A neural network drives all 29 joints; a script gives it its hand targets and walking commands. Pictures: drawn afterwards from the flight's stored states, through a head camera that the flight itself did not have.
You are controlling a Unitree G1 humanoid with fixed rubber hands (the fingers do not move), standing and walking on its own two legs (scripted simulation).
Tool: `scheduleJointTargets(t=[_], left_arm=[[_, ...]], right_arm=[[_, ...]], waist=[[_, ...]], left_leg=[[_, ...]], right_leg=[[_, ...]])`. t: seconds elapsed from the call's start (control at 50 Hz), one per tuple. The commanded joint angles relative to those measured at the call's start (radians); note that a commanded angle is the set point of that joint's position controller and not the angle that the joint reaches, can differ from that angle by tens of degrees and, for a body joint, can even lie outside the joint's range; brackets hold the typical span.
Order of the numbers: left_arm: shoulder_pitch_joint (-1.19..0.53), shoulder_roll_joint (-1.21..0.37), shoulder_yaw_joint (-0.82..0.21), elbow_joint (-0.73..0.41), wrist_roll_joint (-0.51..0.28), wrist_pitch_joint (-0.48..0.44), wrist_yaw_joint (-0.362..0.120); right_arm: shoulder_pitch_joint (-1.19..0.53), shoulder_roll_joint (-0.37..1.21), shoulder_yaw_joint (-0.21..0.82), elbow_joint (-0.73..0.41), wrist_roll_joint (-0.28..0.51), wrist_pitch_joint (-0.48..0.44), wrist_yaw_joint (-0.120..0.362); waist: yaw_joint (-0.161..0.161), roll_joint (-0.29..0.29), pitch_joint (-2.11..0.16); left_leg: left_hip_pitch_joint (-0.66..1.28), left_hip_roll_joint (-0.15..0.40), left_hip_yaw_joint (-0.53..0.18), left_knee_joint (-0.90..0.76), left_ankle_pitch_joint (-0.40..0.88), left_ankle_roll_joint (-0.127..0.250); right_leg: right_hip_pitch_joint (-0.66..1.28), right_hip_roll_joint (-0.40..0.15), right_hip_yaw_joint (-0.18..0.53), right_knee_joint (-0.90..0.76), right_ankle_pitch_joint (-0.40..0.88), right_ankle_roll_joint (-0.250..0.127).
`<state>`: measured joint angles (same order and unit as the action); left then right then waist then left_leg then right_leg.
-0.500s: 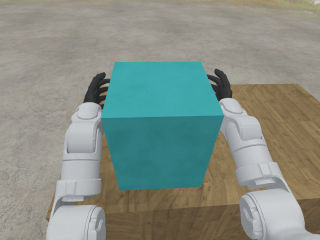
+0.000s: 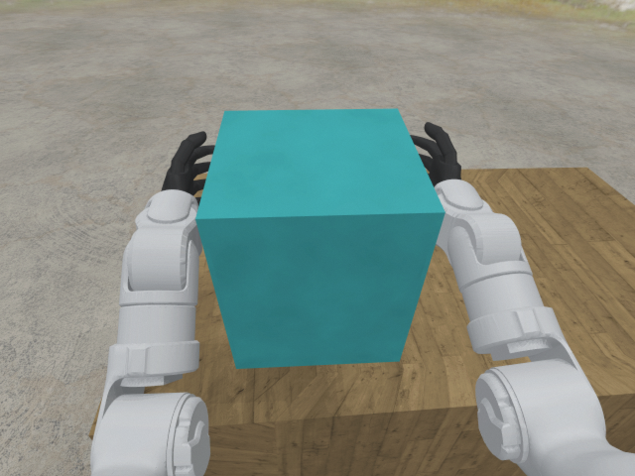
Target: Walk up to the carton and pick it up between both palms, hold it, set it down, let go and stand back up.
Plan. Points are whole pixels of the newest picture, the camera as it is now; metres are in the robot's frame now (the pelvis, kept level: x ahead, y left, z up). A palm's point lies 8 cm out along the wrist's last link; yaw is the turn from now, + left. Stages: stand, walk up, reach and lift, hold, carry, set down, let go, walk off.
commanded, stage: hold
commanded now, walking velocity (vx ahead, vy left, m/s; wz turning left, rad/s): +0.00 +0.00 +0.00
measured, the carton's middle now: (315, 241) +0.37 +0.02 +0.17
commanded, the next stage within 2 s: none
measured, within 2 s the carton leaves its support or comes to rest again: neither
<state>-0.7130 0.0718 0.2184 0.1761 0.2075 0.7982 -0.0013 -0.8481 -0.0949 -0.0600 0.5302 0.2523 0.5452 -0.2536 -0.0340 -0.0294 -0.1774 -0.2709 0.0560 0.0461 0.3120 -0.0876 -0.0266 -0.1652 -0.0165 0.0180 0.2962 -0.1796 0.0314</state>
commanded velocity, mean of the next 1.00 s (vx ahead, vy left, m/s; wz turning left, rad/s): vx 0.00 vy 0.00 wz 0.00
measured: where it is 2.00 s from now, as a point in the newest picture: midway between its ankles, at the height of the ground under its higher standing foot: outside the picture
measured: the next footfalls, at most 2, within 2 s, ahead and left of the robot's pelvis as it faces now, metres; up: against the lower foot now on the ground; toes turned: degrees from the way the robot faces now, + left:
none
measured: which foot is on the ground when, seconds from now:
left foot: down 0.00-1.00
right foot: down 0.00-1.00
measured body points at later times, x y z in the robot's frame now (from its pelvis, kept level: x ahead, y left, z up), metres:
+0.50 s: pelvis +0.00 +0.00 +0.00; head -0.05 +0.02 +0.45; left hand +0.37 +0.17 +0.24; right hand +0.39 -0.13 +0.24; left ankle +0.04 +0.13 -0.75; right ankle -0.02 -0.14 -0.75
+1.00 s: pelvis +0.00 +0.00 +0.00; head -0.04 +0.02 +0.45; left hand +0.38 +0.17 +0.24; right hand +0.40 -0.13 +0.24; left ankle +0.04 +0.13 -0.75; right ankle -0.02 -0.14 -0.75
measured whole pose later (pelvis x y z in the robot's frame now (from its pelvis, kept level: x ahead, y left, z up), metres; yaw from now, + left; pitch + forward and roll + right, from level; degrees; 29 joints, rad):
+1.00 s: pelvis +0.00 +0.00 +0.00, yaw +0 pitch +2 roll -1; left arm -0.71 0.06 0.22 0.12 0.23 0.86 -0.02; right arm -0.82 -0.10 -0.06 0.46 0.29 0.58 -0.27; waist -0.04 -0.03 -0.18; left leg -0.27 0.06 0.05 0.32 -0.10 -0.03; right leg -0.16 -0.02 0.02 0.30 -0.18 0.03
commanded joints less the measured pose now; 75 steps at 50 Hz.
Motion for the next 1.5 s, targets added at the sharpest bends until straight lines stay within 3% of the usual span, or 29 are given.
scheduleJointTargets(t=[0.0, 0.08, 0.12, 0.2, 0.28, 0.3, 0.36, 0.38, 0.52, 0.54, 0.6, 0.68, 0.74, 0.76, 0.78, 0.8, 0.88, 0.98, 1.1, 1.2, 1.24, 1.26, 1.28, 1.3, 1.48], left_arm=[[-0.670, -0.611, -0.407, -0.192, -0.152, -0.044, -0.145], [-0.652, -0.624, -0.452, -0.252, -0.168, -0.036, -0.135], [-0.604, -0.616, -0.446, -0.253, -0.165, -0.025, -0.137], [-0.570, -0.573, -0.364, -0.172, -0.105, 0.003, -0.149], [-0.603, -0.594, -0.392, -0.211, -0.124, 0.004, -0.155], [-0.612, -0.599, -0.395, -0.208, -0.132, 0.003, -0.153], [-0.652, -0.598, -0.391, -0.189, -0.129, 0.000, -0.148], [-0.652, -0.594, -0.381, -0.194, -0.127, -0.002, -0.148], [-0.651, -0.590, -0.342, -0.101, -0.100, 0.000, -0.154], [-0.649, -0.592, -0.349, -0.109, -0.106, 0.000, -0.158], [-0.670, -0.577, -0.335, -0.126, -0.097, -0.008, -0.159], [-0.656, -0.599, -0.365, -0.136, -0.116, -0.012, -0.161], [-0.653, -0.595, -0.371, -0.159, -0.113, -0.010, -0.160], [-0.653, -0.596, -0.361, -0.152, -0.107, -0.009, -0.159], [-0.665, -0.605, -0.380, -0.186, -0.117, -0.012, -0.158], [-0.644, -0.596, -0.368, -0.164, -0.113, -0.010, -0.159], [-0.630, -0.607, -0.401, -0.226, -0.132, -0.009, -0.159], [-0.640, -0.588, -0.384, -0.206, -0.126, -0.006, -0.159], [-0.633, -0.601, -0.401, -0.227, -0.136, -0.006, -0.159], [-0.632, -0.588, -0.371, -0.177, -0.123, -0.001, -0.162], [-0.642, -0.597, -0.388, -0.205, -0.130, -0.003, -0.162], [-0.643, -0.589, -0.367, -0.155, -0.117, 0.000, -0.163], [-0.665, -0.596, -0.382, -0.189, -0.127, -0.003, -0.160], [-0.652, -0.583, -0.369, -0.177, -0.120, -0.002, -0.161], [-0.645, -0.601, -0.384, -0.194, -0.129, -0.006, -0.166]], right_arm=[[-0.766, 0.575, 0.431, -0.394, 0.187, -0.054, 0.114], [-0.742, 0.571, 0.473, -0.465, 0.224, -0.040, 0.098], [-0.732, 0.560, 0.486, -0.506, 0.238, -0.033, 0.090], [-0.729, 0.525, 0.463, -0.444, 0.226, -0.004, 0.092], [-0.741, 0.538, 0.448, -0.470, 0.220, -0.005, 0.094], [-0.760, 0.540, 0.453, -0.492, 0.224, -0.007, 0.096], [-0.776, 0.539, 0.427, -0.443, 0.212, -0.007, 0.103], [-0.767, 0.543, 0.429, -0.430, 0.218, -0.004, 0.106], [-0.803, 0.536, 0.386, -0.343, 0.178, -0.015, 0.122], [-0.788, 0.535, 0.386, -0.340, 0.174, -0.014, 0.122], [-0.784, 0.548, 0.393, -0.322, 0.177, -0.016, 0.125], [-0.791, 0.549, 0.397, -0.372, 0.173, -0.028, 0.122], [-0.749, 0.534, 0.403, -0.348, 0.184, -0.023, 0.122], [-0.776, 0.543, 0.410, -0.362, 0.194, -0.025, 0.123], [-0.775, 0.548, 0.411, -0.377, 0.191, -0.028, 0.123], [-0.777, 0.538, 0.416, -0.387, 0.192, -0.029, 0.120], [-0.746, 0.532, 0.430, -0.433, 0.209, -0.024, 0.110], [-0.753, 0.546, 0.437, -0.422, 0.210, -0.015, 0.104], [-0.757, 0.544, 0.433, -0.457, 0.209, -0.015, 0.100], [-0.756, 0.535, 0.419, -0.413, 0.206, -0.006, 0.102], [-0.752, 0.540, 0.421, -0.412, 0.208, -0.008, 0.103], [-0.770, 0.531, 0.405, -0.389, 0.199, -0.007, 0.105], [-0.756, 0.538, 0.409, -0.397, 0.199, -0.010, 0.110], [-0.761, 0.538, 0.409, -0.393, 0.203, -0.008, 0.110], [-0.749, 0.539, 0.404, -0.389, 0.189, -0.015, 0.114]], waist=[[-0.047, 0.027, -0.408], [-0.045, 0.066, -0.443], [-0.042, 0.050, -0.422], [-0.019, 0.023, -0.336], [-0.036, 0.025, -0.379], [-0.027, 0.021, -0.394], [-0.035, 0.038, -0.370], [-0.021, 0.047, -0.369], [-0.022, 0.018, -0.283], [-0.033, 0.012, -0.307], [-0.019, 0.019, -0.302], [-0.033, 0.020, -0.349], [-0.035, 0.048, -0.326], [-0.020, 0.042, -0.336], [-0.032, 0.041, -0.373], [-0.020, 0.029, -0.369], [-0.044, 0.041, -0.402], [-0.027, 0.036, -0.373], [-0.042, 0.033, -0.397], [-0.032, 0.028, -0.345], [-0.039, 0.046, -0.365], [-0.030, 0.035, -0.330], [-0.040, 0.041, -0.354], [-0.026, 0.032, -0.341], [-0.045, 0.039, -0.359]], left_leg=[[0.475, -0.098, -0.033, 0.060, 0.265, 0.005], [0.494, -0.104, -0.041, 0.085, 0.334, -0.010], [0.486, -0.106, -0.043, 0.092, 0.351, -0.006], [0.464, -0.099, -0.031, 0.058, 0.243, 0.007], [0.467, -0.094, -0.031, 0.057, 0.235, 0.003], [0.471, -0.096, -0.033, 0.059, 0.227, 0.006], [0.466, -0.098, -0.032, 0.047, 0.183, 0.006], [0.463, -0.094, -0.031, 0.047, 0.182, 0.005], [0.408, -0.089, -0.028, 0.017, 0.080, 0.023], [0.420, -0.087, -0.029, 0.019, 0.087, 0.020], [0.413, -0.090, -0.027, 0.016, 0.090, 0.023], [0.437, -0.089, -0.029, 0.027, 0.133, 0.017], [0.451, -0.091, -0.032, 0.033, 0.162, 0.006], [0.444, -0.093, -0.027, 0.035, 0.154, 0.013], [0.468, -0.089, -0.027, 0.041, 0.184, 0.007], [0.461, -0.090, -0.028, 0.039, 0.186, 0.010], [0.489, -0.093, -0.034, 0.063, 0.259, -0.003], [0.465, -0.099, -0.029, 0.058, 0.225, 0.007], [0.476, -0.098, -0.030, 0.060, 0.244, 0.002], [0.449, -0.098, -0.031, 0.043, 0.174, 0.009], [0.459, -0.098, -0.031, 0.048, 0.201, 0.002], [0.443, -0.096, -0.031, 0.033, 0.158, 0.007], [0.455, -0.095, -0.030, 0.041, 0.178, 0.003], [0.435, -0.096, -0.027, 0.037, 0.162, 0.009], [0.451, -0.093, -0.027, 0.038, 0.171, 0.004]], right_leg=[[0.144, 0.101, -0.065, -0.026, 0.280, 0.042], [0.143, 0.111, -0.063, -0.007, 0.352, 0.044], [0.145, 0.107, -0.057, -0.005, 0.387, 0.048], [0.126, 0.106, -0.060, -0.030, 0.261, 0.050], [0.135, 0.104, -0.061, -0.026, 0.255, 0.042], [0.139, 0.103, -0.058, -0.031, 0.245, 0.040], [0.106, 0.099, -0.064, -0.039, 0.187, 0.036], [0.101, 0.100, -0.062, -0.037, 0.171, 0.034], [0.074, 0.092, -0.059, -0.051, 0.071, 0.025], [0.089, 0.094, -0.060, -0.050, 0.087, 0.021], [0.094, 0.092, -0.058, -0.047, 0.084, 0.025], [0.108, 0.096, -0.060, -0.046, 0.128, 0.026], [0.107, 0.099, -0.061, -0.043, 0.139, 0.025], [0.110, 0.097, -0.058, -0.045, 0.132, 0.026], [0.117, 0.099, -0.060, -0.036, 0.172, 0.025], [0.118, 0.102, -0.062, -0.037, 0.172, 0.027], [0.140, 0.105, -0.063, -0.025, 0.253, 0.028], [0.134, 0.100, -0.055, -0.028, 0.230, 0.039], [0.145, 0.103, -0.062, -0.027, 0.252, 0.036], [0.120, 0.101, -0.060, -0.040, 0.177, 0.036], [0.126, 0.099, -0.060, -0.031, 0.209, 0.035], [0.113, 0.098, -0.059, -0.045, 0.157, 0.030], [0.118, 0.099, -0.063, -0.037, 0.172, 0.029], [0.121, 0.098, -0.058, -0.040, 0.153, 0.031], [0.131, 0.094, -0.061, -0.036, 0.175, 0.027]])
